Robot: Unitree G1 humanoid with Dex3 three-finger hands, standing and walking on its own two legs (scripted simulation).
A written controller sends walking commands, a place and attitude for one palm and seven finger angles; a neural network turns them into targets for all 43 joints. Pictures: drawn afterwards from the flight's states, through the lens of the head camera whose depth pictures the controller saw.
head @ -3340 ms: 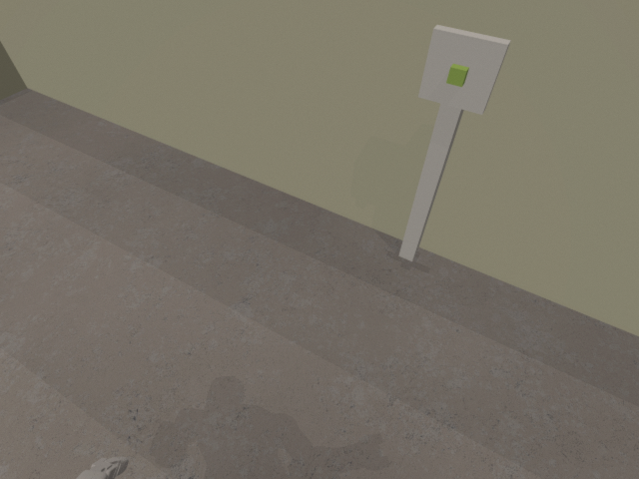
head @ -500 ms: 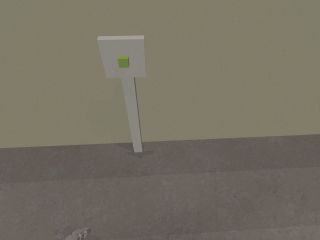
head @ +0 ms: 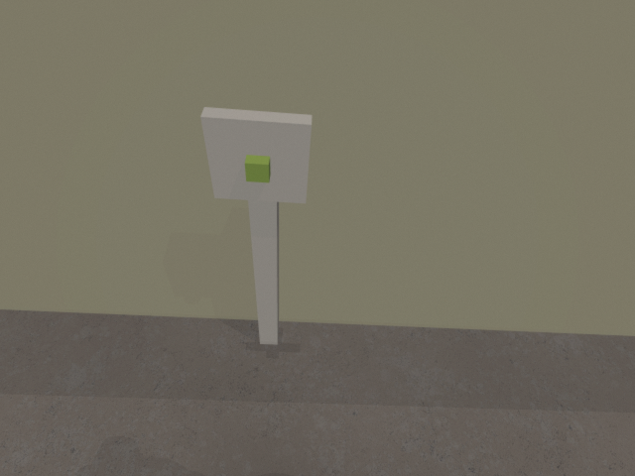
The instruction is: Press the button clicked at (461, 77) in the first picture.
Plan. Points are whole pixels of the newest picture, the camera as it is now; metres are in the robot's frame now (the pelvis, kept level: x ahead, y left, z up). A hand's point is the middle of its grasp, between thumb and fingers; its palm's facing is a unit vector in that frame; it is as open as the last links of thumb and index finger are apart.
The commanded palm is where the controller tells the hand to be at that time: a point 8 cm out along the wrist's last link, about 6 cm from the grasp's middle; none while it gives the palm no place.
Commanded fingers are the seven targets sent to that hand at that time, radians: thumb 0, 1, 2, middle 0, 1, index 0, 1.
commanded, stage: take the last steps up to it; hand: left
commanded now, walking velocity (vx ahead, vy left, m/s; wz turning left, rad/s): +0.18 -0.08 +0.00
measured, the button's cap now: (258, 167) +0.60 +0.14 +0.03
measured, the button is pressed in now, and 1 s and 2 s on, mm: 0 0 0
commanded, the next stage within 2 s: come to a stop and stand still in 0.08 s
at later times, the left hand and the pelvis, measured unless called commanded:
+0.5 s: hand (227, 450) +0.19 +0.13 -0.16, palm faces +0.07 -0.97 -0.24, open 7.3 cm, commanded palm none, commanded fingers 0.00 0.90 0.90 -0.20 -0.30 -0.20 -0.30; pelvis +0.11 -0.05 +0.00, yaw +3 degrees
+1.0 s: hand out of the picture +0.04 +0.20 -0.17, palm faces +0.07 -0.98 -0.17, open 7.4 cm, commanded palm none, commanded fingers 0.00 0.90 0.90 -0.20 -0.30 -0.20 -0.30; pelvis +0.08 +0.01 +0.02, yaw +2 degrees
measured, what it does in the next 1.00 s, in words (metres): steps on the spot: right foot, then left foot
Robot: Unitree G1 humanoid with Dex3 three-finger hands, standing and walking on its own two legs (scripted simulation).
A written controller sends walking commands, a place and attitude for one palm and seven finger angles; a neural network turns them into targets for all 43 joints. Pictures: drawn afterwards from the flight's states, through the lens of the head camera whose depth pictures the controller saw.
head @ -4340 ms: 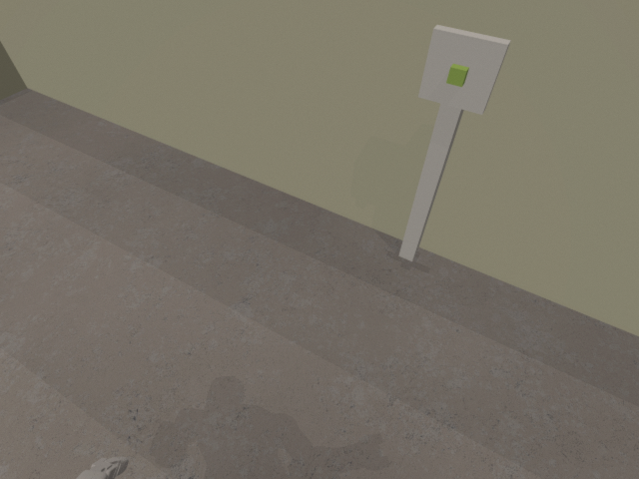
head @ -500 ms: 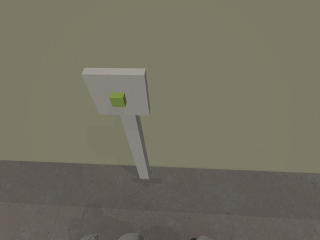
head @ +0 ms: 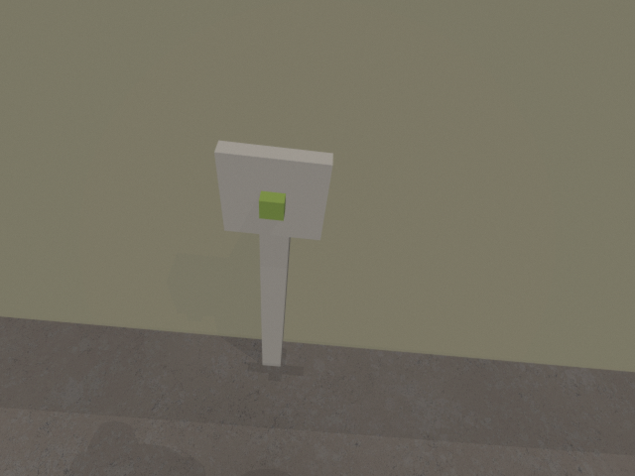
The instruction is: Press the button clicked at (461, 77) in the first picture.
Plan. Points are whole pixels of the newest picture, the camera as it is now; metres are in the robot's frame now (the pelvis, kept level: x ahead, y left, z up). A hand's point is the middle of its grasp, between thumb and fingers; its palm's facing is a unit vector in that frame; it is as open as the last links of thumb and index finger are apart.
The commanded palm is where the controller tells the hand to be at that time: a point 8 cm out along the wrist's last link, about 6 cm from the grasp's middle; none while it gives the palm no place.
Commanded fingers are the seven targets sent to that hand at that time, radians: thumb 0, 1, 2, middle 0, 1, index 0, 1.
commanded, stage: come to a stop and stand still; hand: left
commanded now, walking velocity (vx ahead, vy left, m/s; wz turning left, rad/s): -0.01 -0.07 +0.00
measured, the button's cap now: (272, 204) +0.52 +0.11 +0.01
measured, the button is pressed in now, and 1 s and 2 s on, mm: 0 0 0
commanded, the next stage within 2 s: look again from close up in 0.80 s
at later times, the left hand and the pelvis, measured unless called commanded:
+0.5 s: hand out of the picture +0.00 +0.10 -0.18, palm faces +0.02 -0.97 -0.24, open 7.2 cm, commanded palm none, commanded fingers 0.00 0.90 0.90 -0.20 -0.30 -0.20 -0.30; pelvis -0.02 -0.08 -0.01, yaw +0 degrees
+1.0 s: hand out of the picture -0.05 +0.07 -0.19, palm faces +0.04 -0.99 -0.16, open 7.4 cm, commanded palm none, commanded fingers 0.00 0.90 0.90 -0.20 -0.30 -0.20 -0.30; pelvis -0.01 -0.07 -0.01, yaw +0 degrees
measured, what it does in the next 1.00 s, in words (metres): steps on the spot: right foot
